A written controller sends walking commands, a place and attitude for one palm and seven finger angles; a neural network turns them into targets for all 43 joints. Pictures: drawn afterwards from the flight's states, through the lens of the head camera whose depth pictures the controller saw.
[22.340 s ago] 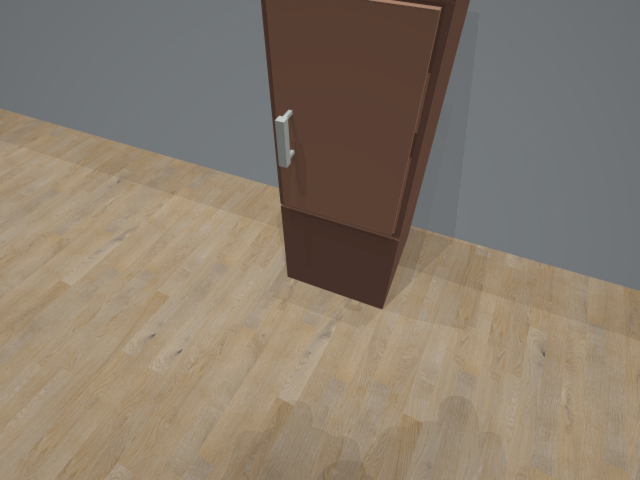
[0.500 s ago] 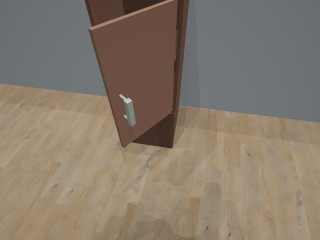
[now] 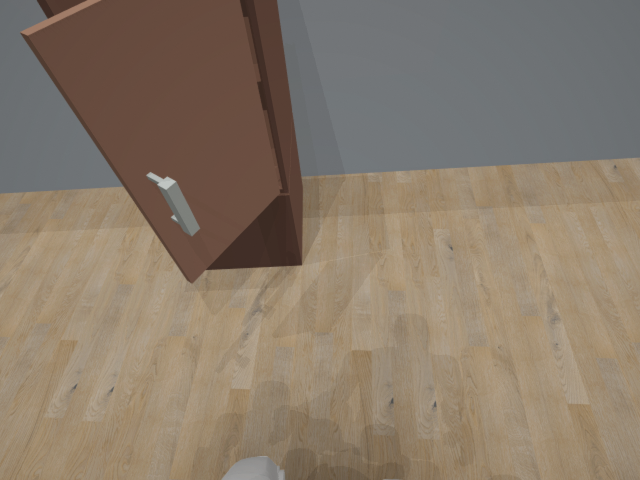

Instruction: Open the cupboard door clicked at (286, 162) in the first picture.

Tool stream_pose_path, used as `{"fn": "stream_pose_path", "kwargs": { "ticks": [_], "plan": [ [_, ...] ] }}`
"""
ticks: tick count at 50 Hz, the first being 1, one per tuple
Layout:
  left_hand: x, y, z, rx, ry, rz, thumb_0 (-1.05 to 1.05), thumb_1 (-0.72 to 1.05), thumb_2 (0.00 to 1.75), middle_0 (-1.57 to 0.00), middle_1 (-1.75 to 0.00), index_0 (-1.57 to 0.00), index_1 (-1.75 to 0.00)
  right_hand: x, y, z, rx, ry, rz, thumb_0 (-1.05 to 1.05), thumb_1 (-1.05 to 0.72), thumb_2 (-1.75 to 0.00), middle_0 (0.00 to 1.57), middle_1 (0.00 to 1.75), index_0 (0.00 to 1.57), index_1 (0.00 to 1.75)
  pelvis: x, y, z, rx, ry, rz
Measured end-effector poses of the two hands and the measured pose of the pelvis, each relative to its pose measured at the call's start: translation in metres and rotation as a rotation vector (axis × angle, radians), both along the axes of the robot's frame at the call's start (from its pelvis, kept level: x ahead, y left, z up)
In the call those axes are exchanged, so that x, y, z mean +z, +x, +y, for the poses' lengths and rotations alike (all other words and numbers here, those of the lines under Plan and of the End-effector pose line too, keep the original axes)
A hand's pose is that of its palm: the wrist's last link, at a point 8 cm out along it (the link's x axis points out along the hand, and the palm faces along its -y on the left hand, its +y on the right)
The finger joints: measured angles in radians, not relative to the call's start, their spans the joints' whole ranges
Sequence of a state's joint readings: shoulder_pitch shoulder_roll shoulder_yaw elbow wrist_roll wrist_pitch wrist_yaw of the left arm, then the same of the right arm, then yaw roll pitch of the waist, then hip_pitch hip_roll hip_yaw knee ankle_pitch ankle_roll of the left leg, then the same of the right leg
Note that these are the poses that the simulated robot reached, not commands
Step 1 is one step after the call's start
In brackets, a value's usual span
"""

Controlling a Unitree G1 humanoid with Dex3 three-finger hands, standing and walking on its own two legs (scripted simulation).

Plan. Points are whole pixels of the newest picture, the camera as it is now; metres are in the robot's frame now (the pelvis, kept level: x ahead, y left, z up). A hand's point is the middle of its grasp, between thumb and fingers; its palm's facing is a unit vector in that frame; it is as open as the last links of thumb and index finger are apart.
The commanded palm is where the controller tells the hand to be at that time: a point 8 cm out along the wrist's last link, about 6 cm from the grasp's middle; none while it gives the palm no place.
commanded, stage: walk to a spot facing it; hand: left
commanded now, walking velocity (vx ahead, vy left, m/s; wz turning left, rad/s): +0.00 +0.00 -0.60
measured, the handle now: (172, 203) +0.56 +0.33 -0.07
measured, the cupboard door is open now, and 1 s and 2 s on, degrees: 54 54 54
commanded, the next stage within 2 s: none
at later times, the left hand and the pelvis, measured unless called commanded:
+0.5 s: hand out of the picture +0.11 +0.22 -0.16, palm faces -0.20 -0.95 -0.24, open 7.4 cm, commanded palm none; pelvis +0.01 +0.02 +0.01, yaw -16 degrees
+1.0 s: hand (264, 417) +0.22 +0.12 -0.16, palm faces -0.57 -0.80 -0.20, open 7.4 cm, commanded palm none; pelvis +0.04 +0.00 +0.00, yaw -35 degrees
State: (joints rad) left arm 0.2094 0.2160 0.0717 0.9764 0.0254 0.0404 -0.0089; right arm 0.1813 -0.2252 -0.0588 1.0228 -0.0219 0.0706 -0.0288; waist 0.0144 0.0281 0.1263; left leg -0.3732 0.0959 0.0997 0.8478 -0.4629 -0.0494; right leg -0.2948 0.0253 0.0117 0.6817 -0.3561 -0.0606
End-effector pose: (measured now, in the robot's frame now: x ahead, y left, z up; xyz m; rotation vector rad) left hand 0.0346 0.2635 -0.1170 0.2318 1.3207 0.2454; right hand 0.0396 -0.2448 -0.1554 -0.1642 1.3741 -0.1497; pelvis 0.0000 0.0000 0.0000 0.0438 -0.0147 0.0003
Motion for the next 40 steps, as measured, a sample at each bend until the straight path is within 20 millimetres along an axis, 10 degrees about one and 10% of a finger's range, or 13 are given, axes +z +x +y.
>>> {"fn": "stream_pose_path", "kwargs": {
  "ticks": [22,29,40],
  "plan": [
    [-0.004,0.058,-0.006,-0.214,-0.057,0.019,0.01,0.9,0.9,-0.2,-0.3,-0.2,-0.3,0.054,0.044,-0.009,-0.183,-0.092,-0.285,0.01,-0.9,-0.9,0.2,0.3,0.2,0.3,0.016,0.008,0.014,-0.26,-0.024,0.064],
    [-0.004,0.116,-0.004,-0.323,-0.073,-0.053,0.01,0.9,0.9,-0.2,-0.3,-0.2,-0.3,0.056,-0.008,0.0,-0.215,-0.128,-0.19,0.01,-0.9,-0.9,0.2,0.3,0.2,0.3,0.017,0.008,0.018,-0.327,-0.057,0.057],
    [-0.003,0.18,-0.065,-0.565,-0.041,-0.127,0.01,0.9,0.9,-0.2,-0.3,-0.2,-0.3,0.023,-0.107,-0.027,-0.467,-0.118,-0.059,0.01,-0.9,-0.9,0.2,0.3,0.2,0.3,-0.002,0.008,-0.006,-0.485,-0.053,0.038]
  ]
}}
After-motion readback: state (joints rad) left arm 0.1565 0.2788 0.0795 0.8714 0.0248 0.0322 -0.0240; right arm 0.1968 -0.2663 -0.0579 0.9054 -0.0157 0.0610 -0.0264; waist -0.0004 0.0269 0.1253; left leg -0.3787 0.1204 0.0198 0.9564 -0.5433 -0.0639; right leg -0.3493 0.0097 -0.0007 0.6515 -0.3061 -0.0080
